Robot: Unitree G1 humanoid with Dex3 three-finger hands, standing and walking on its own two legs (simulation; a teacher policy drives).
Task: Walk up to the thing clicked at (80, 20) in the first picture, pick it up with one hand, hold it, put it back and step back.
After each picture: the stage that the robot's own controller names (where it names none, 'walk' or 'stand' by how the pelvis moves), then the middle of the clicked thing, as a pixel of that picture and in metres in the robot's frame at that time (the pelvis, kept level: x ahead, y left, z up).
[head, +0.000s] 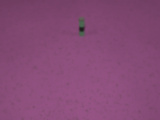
stand; (81, 27) +1.65 +0.03 -0.65
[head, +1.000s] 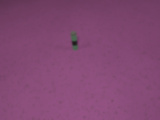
walk; (74, 41) +1.53 +0.22 -0.64
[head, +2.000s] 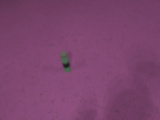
walk; (65, 62) +1.04 +0.30 -0.65
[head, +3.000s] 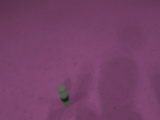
walk; (64, 95) +0.69 +0.26 -0.65
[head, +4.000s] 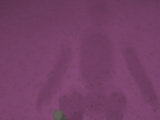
stand; out of the picture +0.43 +0.24 -0.64
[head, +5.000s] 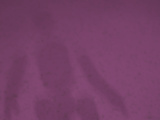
stand; out of the picture +0.39 +0.25 -0.64
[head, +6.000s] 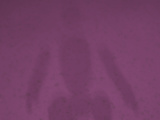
stand; out of the picture +0.39 +0.26 -0.65
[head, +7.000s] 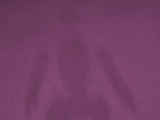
stand; out of the picture +0.37 +0.27 -0.66
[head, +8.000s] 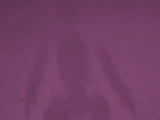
stand; out of the picture +0.36 +0.28 -0.66
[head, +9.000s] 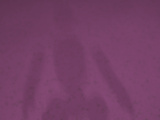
stand; out of the picture +0.35 +0.28 -0.66
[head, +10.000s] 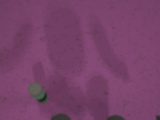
go down; (39, 94) +0.39 +0.27 -0.48
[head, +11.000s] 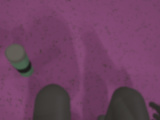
go down; (21, 63) +0.43 +0.30 -0.27
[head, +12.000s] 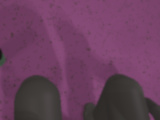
close in; out of the picture +0.42 +0.32 -0.21
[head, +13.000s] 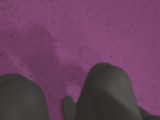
close; out of the picture +0.41 +0.34 -0.15
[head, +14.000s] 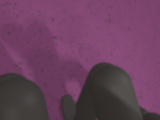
lift; out of the picture +0.39 +0.34 -0.16
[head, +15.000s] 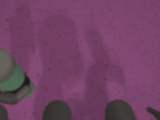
lift; (13, 79) +0.33 +0.23 +0.02
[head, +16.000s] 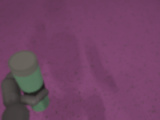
hold; (33, 85) +0.33 +0.18 +0.04
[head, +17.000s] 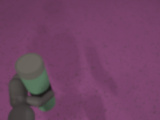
hold; (39, 86) +0.33 +0.16 +0.04
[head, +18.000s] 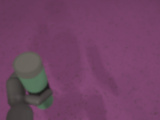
hold; (37, 85) +0.33 +0.17 +0.04
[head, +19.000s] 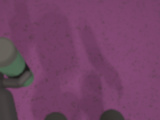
crouch; (15, 67) +0.39 +0.23 -0.01
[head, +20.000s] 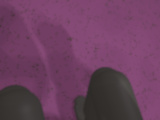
lower; out of the picture +0.46 +0.33 -0.11
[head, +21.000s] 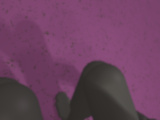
lower; out of the picture +0.42 +0.35 -0.16
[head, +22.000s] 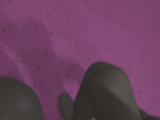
lower; out of the picture +0.40 +0.35 -0.16
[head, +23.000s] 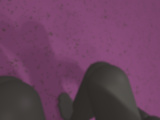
lower; out of the picture +0.40 +0.35 -0.16
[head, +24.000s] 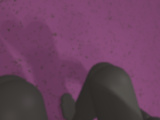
rest; out of the picture +0.40 +0.34 -0.16
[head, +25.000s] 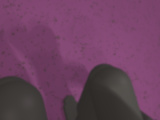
open; out of the picture +0.40 +0.32 -0.16
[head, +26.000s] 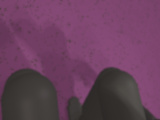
stand; out of the picture +0.40 +0.31 -0.18
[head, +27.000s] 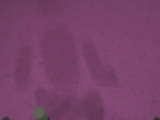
stand; (42, 118) +0.37 +0.24 -0.54
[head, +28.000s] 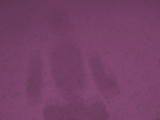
stand; out of the picture +0.37 +0.24 -0.60
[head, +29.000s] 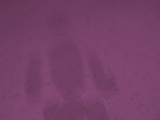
stand; out of the picture +0.36 +0.24 -0.60
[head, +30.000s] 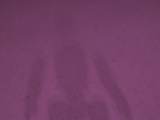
stand; out of the picture +0.38 +0.22 -0.65
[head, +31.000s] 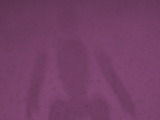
stand; out of the picture +0.36 +0.25 -0.66
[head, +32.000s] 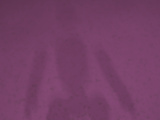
stand; out of the picture +0.34 +0.26 -0.66
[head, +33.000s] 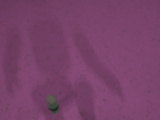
walk; (53, 104) +0.45 +0.19 -0.65
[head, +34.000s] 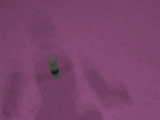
walk; (54, 68) +0.77 +0.27 -0.63
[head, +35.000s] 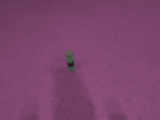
stand; (70, 61) +1.02 +0.21 -0.64
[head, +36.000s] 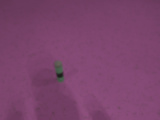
stand; (59, 72) +0.96 +0.23 -0.66
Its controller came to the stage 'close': yes
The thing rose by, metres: 0.69
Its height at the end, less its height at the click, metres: +0.00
